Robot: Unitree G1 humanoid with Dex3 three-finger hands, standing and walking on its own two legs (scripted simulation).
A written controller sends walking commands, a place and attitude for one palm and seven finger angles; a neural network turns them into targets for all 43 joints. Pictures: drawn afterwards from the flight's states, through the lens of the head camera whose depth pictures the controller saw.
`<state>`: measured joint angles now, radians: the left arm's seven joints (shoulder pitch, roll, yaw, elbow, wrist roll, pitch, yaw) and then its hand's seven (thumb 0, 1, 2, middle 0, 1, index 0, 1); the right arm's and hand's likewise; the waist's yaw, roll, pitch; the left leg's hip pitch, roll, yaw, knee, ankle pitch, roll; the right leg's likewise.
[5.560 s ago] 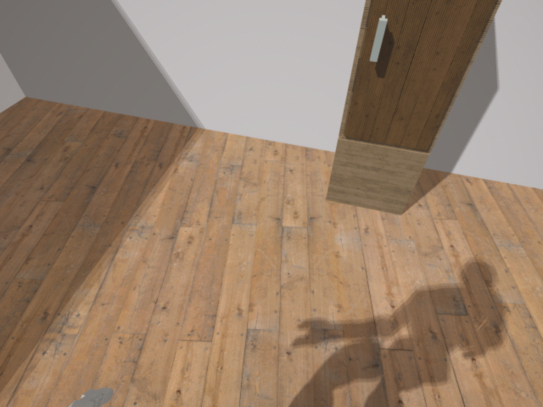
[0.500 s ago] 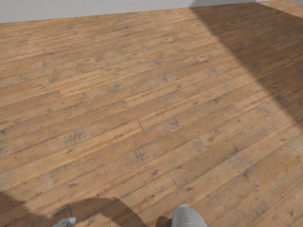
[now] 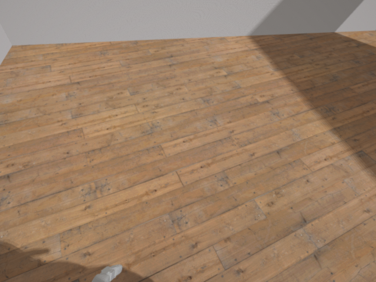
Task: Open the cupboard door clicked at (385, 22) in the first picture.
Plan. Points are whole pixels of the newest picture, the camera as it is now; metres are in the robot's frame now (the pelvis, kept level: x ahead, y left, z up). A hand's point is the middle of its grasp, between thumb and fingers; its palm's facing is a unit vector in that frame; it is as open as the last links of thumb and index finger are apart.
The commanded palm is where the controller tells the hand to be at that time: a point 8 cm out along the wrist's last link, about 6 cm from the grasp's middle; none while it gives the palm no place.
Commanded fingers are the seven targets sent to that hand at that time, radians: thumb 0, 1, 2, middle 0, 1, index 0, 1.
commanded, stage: turn to face it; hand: left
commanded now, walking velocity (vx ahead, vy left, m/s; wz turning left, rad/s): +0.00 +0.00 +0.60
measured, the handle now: out of the picture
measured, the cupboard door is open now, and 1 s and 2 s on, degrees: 0 0 0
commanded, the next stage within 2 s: none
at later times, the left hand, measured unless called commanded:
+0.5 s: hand out of the picture +0.04 +0.22 -0.14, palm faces +0.27 -0.93 -0.26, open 7.4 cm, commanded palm none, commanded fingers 0.00 0.90 0.90 -0.20 -0.30 -0.20 -0.30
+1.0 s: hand out of the picture -0.09 +0.11 -0.14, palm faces +0.56 -0.78 -0.28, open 7.3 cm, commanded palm none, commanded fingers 0.00 0.90 0.90 -0.20 -0.30 -0.20 -0.30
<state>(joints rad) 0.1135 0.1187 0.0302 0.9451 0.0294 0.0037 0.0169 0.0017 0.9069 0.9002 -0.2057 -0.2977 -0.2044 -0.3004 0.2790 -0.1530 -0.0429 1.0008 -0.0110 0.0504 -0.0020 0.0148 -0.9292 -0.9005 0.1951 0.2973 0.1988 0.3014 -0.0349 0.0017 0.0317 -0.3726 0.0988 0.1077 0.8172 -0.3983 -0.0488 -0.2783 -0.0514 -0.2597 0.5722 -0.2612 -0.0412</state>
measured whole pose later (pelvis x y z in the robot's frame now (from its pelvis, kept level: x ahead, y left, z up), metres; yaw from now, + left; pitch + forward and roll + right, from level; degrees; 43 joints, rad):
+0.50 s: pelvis -0.01 -0.01 +0.01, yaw +14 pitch +1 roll -1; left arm 0.14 0.23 0.08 0.93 0.01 0.06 0.02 0.01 0.91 0.90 -0.20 -0.30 -0.20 -0.30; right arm 0.23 -0.21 -0.07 0.95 -0.02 0.04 0.00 0.01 -0.90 -0.90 0.20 0.30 0.20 0.30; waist -0.03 0.02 0.05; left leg -0.32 -0.04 -0.07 0.47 -0.17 0.04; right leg -0.39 -0.04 0.00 0.87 -0.43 0.10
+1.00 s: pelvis -0.01 -0.07 +0.01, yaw +34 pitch +0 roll +2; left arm 0.27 0.17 0.03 0.91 0.03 0.00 0.02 0.00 0.91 0.90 -0.20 -0.30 -0.20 -0.30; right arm 0.16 -0.27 -0.09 0.96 -0.02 0.10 0.02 0.01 -0.91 -0.90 0.19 0.30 0.20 0.30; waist 0.01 0.03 0.09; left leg -0.45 0.06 0.03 1.01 -0.39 -0.09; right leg -0.18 -0.12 -0.28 0.51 -0.33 -0.03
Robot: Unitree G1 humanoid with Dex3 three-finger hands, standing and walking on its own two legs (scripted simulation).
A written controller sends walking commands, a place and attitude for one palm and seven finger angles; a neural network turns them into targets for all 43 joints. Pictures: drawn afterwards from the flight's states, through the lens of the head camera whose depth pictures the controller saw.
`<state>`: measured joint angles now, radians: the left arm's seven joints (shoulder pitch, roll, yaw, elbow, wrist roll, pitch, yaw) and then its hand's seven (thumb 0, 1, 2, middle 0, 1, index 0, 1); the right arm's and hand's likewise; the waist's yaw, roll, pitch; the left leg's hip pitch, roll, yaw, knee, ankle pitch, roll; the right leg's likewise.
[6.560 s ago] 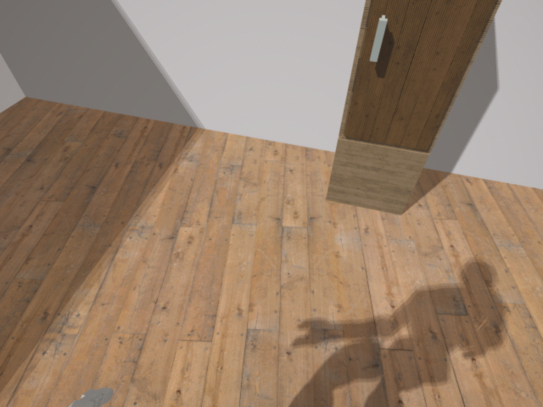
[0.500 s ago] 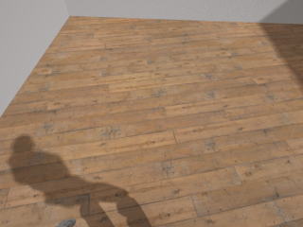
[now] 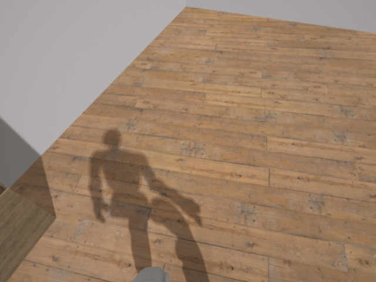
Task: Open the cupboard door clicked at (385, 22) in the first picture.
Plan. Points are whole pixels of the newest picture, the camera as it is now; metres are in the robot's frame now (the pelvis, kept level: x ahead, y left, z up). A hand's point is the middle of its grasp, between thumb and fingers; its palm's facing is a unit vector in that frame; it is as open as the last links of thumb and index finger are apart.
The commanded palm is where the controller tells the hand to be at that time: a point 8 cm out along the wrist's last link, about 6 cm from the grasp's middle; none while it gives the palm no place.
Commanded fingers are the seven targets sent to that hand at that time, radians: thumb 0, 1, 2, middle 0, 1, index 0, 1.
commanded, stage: turn to face it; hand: left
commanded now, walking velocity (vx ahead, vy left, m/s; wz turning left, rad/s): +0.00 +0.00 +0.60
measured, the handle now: out of the picture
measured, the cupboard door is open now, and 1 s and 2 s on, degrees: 0 0 0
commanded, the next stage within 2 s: take the last steps up to it in 1.78 s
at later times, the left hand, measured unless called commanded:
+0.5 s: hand out of the picture +0.07 +0.27 -0.15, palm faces +0.29 -0.93 -0.25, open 7.4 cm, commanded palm none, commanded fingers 0.00 0.90 0.90 -0.20 -0.30 -0.20 -0.30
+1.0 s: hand out of the picture -0.05 +0.21 -0.16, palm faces +0.56 -0.79 -0.26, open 7.4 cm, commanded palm none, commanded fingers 0.00 0.90 0.90 -0.20 -0.30 -0.20 -0.30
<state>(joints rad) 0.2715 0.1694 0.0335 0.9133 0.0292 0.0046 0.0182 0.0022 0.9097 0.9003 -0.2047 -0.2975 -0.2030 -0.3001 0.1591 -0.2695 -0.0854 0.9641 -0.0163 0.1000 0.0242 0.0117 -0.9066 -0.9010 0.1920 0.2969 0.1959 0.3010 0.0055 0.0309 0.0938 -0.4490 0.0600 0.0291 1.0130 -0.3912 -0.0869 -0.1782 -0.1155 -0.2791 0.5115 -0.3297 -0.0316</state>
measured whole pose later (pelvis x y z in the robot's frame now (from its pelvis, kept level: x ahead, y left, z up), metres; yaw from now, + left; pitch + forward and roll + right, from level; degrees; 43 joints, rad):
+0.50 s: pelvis +0.01 +0.03 +0.00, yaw +16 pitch +1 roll -1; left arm 0.12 0.25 0.07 0.86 0.02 0.05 0.01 0.00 0.91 0.90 -0.20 -0.30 -0.20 -0.30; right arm 0.18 -0.22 -0.05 0.91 -0.02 0.04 0.01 0.01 -0.90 -0.90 0.20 0.30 0.20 0.30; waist -0.02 -0.01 0.07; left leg -0.25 -0.04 -0.06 0.50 -0.26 0.04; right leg -0.44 -0.08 -0.01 0.93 -0.42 0.11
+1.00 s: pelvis +0.01 +0.01 -0.01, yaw +35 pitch +0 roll +1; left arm 0.24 0.20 0.04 0.89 0.03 0.02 0.01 0.00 0.91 0.90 -0.21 -0.30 -0.20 -0.30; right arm 0.17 -0.26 -0.08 0.95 -0.01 0.08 0.03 0.01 -0.91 -0.90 0.19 0.30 0.20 0.30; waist 0.00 0.00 0.10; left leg -0.39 0.05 0.06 0.84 -0.42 -0.07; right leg -0.19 -0.16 -0.27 0.56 -0.35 0.03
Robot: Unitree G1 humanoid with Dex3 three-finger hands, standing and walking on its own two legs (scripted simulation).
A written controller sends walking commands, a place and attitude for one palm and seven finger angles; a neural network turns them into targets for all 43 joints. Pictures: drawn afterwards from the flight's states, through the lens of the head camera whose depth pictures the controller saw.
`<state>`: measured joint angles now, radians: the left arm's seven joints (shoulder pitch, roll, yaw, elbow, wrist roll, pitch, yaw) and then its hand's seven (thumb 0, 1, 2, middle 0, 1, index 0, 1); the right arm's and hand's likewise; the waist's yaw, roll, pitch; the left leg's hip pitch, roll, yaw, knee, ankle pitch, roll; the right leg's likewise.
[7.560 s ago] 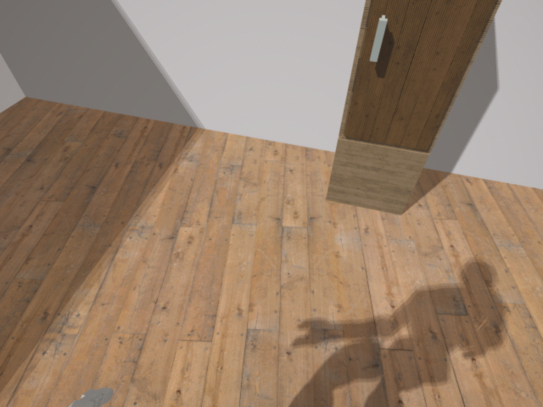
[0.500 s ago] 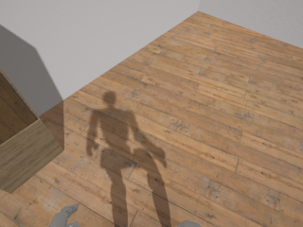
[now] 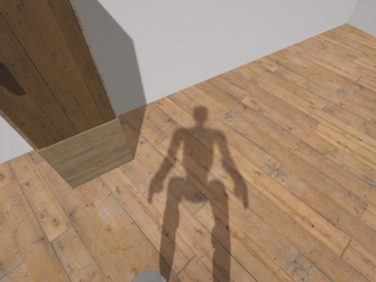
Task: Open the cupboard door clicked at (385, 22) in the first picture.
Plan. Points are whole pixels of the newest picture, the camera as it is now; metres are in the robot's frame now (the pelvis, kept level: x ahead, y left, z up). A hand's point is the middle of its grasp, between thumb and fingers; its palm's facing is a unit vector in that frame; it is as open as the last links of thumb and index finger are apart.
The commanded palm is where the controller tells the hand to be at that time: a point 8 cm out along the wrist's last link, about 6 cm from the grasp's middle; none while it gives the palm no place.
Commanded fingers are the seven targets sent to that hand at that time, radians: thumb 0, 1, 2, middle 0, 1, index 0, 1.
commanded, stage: turn to face it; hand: left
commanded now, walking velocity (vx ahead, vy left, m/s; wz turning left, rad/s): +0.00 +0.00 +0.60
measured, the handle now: out of the picture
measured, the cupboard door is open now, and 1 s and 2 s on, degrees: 0 0 0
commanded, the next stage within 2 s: take the last steps up to it in 0.78 s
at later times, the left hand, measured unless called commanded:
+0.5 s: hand out of the picture +0.08 +0.26 -0.14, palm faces +0.28 -0.92 -0.26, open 7.4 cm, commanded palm none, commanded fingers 0.00 0.90 0.90 -0.20 -0.30 -0.20 -0.30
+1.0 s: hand out of the picture -0.09 +0.17 -0.16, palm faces +0.52 -0.82 -0.24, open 7.4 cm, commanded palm none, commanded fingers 0.00 0.90 0.90 -0.20 -0.30 -0.20 -0.30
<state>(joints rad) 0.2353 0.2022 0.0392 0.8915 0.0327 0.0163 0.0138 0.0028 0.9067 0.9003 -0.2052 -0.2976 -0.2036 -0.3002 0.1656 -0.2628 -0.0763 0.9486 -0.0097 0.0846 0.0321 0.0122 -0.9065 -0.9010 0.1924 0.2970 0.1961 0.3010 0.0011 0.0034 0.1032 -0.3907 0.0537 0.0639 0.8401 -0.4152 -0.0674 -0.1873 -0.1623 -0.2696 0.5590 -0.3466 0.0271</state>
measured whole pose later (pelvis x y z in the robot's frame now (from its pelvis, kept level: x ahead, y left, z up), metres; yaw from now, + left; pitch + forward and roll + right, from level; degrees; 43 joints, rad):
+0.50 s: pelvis +0.01 +0.02 +0.01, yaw +16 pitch +0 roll -1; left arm 0.11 0.24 0.06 0.86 0.01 0.05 0.01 0.00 0.91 0.90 -0.20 -0.30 -0.20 -0.30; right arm 0.21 -0.21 -0.05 0.92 -0.02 0.04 0.01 0.01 -0.90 -0.90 0.20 0.30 0.20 0.30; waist -0.03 0.01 0.06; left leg -0.27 -0.07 -0.11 0.49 -0.22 0.04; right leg -0.40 -0.05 0.00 0.86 -0.43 0.10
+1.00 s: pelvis -0.01 -0.01 +0.01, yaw +29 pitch -1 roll +1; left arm 0.30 0.18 0.04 0.97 0.04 0.00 0.01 0.00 0.91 0.90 -0.20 -0.30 -0.20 -0.30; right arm 0.18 -0.24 -0.06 0.99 -0.01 0.07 0.01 0.01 -0.91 -0.90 0.19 0.30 0.20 0.30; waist 0.04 0.01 0.06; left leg -0.31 0.03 0.02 0.79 -0.45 -0.05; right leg -0.22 -0.11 -0.18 0.51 -0.27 0.00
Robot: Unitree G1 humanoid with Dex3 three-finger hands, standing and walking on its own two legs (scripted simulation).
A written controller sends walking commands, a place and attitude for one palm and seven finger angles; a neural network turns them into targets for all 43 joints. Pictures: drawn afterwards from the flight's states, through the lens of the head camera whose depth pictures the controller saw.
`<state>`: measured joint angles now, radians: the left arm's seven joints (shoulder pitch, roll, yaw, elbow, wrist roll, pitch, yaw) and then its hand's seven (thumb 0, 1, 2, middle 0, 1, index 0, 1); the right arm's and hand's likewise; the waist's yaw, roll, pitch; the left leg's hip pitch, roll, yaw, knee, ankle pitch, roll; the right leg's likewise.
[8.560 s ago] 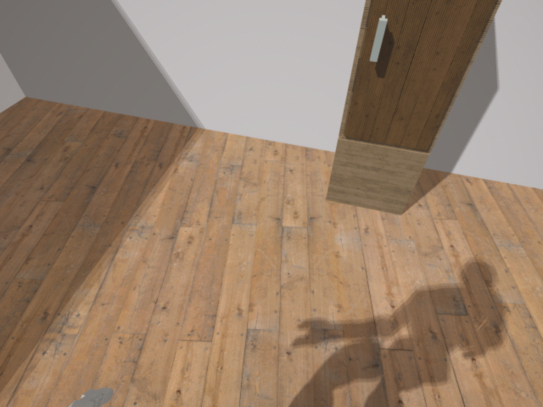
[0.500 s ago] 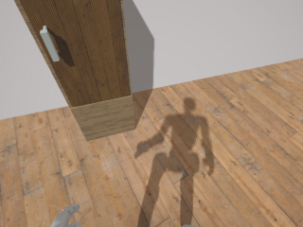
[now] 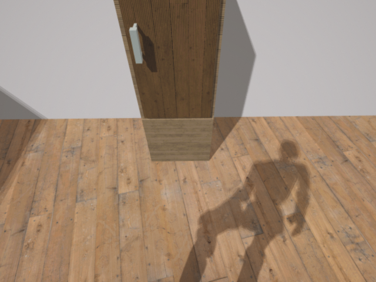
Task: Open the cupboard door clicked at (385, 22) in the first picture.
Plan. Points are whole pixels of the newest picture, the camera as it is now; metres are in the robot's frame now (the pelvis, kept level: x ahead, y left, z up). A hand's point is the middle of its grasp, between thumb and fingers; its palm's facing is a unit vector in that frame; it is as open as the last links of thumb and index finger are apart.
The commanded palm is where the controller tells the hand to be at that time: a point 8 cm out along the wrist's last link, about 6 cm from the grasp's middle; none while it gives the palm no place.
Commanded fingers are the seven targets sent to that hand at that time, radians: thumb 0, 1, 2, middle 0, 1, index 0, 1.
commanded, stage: take the last steps up to it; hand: left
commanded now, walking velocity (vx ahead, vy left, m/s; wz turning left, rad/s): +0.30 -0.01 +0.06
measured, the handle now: (137, 43) +0.86 +0.27 +0.06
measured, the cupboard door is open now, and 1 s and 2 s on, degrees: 0 0 0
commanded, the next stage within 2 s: come to a stop and stand still in 0.94 s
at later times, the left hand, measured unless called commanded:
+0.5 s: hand (117, 265) +0.18 +0.21 -0.17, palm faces -0.02 -0.98 -0.17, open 7.4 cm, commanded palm none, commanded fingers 0.00 0.90 0.90 -0.20 -0.30 -0.20 -0.30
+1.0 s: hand (140, 235) +0.26 +0.17 -0.18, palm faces +0.11 -0.98 -0.16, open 7.3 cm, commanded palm none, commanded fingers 0.00 0.90 0.90 -0.20 -0.30 -0.20 -0.30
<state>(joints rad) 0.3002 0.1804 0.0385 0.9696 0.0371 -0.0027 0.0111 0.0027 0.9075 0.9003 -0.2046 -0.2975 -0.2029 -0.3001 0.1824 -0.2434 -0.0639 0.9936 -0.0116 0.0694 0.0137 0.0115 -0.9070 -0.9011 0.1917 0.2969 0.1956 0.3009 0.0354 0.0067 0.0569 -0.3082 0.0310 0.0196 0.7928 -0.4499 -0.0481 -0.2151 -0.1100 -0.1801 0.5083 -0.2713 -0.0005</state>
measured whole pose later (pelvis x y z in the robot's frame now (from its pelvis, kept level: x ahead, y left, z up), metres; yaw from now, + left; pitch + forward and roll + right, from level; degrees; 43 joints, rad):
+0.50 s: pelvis +0.11 +0.02 +0.00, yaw +0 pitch -2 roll +0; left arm 0.17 0.19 0.05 1.04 0.02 0.02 -0.03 0.01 0.91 0.90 -0.20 -0.30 -0.20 -0.30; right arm 0.47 -0.13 -0.02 1.13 -0.02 -0.05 -0.03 0.01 -0.91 -0.90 0.20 0.30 0.20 0.30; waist -0.05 -0.01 0.06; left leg 0.12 0.00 0.08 0.30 -0.38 0.02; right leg -0.53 -0.09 -0.10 0.80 -0.23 0.03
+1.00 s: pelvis +0.26 -0.01 +0.00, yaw +2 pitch -2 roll -2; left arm 0.32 0.15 0.05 1.10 0.03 -0.05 0.00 0.00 0.92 0.90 -0.20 -0.30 -0.20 -0.30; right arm 0.23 -0.18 -0.05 1.04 -0.02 -0.02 0.00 0.01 -0.93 -0.90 0.19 0.30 0.20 0.30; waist 0.02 0.02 0.00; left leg -0.39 0.10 0.09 0.66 -0.25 -0.01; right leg -0.14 0.01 -0.18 0.43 -0.26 -0.04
